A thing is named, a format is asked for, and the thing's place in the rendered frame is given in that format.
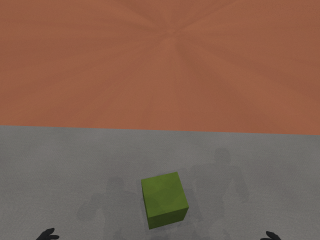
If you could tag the left robot hand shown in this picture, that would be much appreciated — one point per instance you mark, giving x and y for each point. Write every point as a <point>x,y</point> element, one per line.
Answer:
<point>45,235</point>

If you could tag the carton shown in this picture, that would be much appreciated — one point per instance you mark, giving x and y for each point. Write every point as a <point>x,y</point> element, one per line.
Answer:
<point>164,200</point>

